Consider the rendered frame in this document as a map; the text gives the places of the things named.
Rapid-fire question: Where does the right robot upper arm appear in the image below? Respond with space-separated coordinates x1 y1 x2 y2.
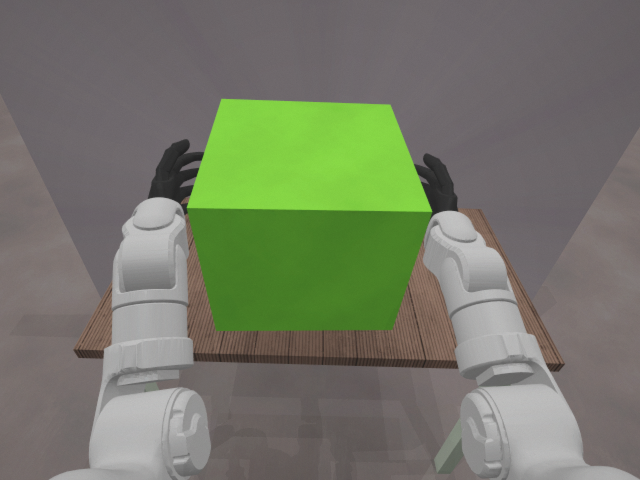
460 384 640 480

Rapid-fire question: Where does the left robot upper arm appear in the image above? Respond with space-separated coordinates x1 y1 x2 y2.
49 387 211 480

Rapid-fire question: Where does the table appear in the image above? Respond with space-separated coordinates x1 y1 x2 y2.
73 197 565 474

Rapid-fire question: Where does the robot right forearm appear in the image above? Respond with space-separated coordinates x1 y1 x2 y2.
423 211 583 457

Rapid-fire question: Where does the carton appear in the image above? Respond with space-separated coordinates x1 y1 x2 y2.
187 99 432 331

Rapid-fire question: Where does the robot right hand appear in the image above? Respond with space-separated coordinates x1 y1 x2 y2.
414 153 458 233

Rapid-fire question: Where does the robot left hand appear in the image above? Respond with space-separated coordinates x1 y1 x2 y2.
148 139 204 215

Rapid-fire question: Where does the robot left forearm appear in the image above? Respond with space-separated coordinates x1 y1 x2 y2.
89 197 194 468

